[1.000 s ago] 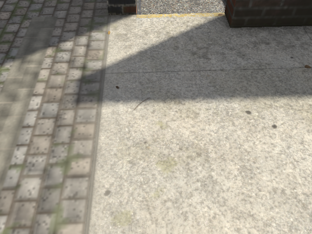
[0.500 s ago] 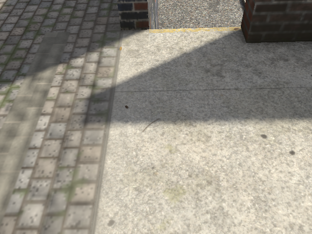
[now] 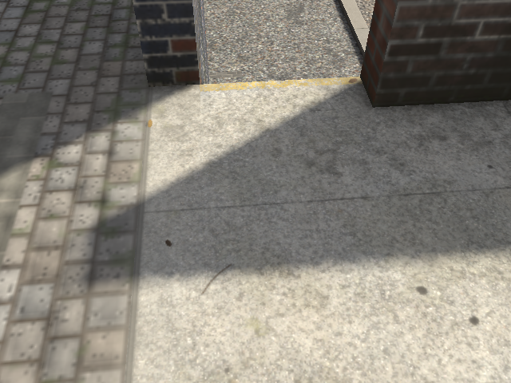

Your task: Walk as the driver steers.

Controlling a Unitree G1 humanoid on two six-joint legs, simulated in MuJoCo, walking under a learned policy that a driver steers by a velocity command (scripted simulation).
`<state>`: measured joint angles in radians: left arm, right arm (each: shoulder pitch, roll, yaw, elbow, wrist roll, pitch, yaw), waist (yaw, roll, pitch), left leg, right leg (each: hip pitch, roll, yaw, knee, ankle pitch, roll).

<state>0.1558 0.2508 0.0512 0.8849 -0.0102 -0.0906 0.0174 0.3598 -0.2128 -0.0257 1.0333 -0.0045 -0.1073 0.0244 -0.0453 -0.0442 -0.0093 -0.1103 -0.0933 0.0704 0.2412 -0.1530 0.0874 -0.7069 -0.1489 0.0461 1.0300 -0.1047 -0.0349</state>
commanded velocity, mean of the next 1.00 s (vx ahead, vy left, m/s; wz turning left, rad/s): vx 0.50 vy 0.00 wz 0.00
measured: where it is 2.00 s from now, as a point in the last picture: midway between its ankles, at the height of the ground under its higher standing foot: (276, 215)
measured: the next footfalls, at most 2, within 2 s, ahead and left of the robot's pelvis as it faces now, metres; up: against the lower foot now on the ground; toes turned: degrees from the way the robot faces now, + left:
right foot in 0.26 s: +0.34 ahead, -0.15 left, +0.00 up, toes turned -2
left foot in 0.84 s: +0.66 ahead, +0.08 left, +0.00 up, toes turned +3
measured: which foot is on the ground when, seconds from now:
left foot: down 0.00-0.28, up 0.30-0.82, down 0.84-1.00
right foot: up 0.00-0.24, down 0.26-0.84, up 0.86-1.00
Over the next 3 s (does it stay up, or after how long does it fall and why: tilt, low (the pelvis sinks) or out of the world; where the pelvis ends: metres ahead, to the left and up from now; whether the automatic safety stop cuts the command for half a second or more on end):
stays up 1.16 -0.10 0.00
